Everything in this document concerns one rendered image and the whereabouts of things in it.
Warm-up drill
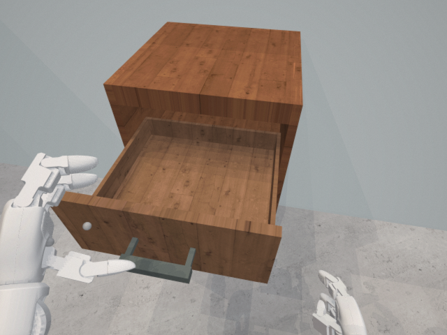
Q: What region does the robot left forearm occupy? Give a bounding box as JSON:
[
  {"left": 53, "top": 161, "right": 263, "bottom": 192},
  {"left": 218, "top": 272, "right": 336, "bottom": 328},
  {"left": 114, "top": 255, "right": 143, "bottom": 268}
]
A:
[{"left": 0, "top": 283, "right": 51, "bottom": 335}]

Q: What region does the left robot hand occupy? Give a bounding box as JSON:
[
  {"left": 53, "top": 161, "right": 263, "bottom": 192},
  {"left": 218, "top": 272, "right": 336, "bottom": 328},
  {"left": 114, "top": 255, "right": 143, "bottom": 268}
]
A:
[{"left": 0, "top": 153, "right": 135, "bottom": 285}]

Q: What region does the right robot hand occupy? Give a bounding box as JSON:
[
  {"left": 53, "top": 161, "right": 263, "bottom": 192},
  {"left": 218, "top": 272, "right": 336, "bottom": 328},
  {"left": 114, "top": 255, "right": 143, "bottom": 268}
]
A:
[{"left": 312, "top": 270, "right": 367, "bottom": 335}]

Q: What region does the cabinet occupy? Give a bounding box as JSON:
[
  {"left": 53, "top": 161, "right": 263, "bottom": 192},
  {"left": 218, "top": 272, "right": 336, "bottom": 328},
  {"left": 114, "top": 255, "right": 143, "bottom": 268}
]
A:
[{"left": 103, "top": 22, "right": 303, "bottom": 282}]

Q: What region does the handle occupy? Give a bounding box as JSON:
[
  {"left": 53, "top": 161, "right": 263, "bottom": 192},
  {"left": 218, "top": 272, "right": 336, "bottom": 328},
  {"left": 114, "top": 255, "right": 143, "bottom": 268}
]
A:
[{"left": 119, "top": 237, "right": 196, "bottom": 284}]

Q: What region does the drawer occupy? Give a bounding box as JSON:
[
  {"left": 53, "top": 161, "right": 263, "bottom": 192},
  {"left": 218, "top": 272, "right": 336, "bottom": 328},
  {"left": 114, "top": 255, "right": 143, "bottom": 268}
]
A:
[{"left": 51, "top": 117, "right": 282, "bottom": 284}]

